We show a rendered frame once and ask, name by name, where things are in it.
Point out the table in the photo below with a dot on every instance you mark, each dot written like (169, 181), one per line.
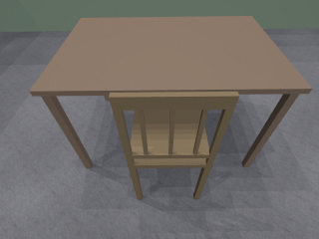
(104, 55)

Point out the chair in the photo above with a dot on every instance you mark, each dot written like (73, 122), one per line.
(169, 130)

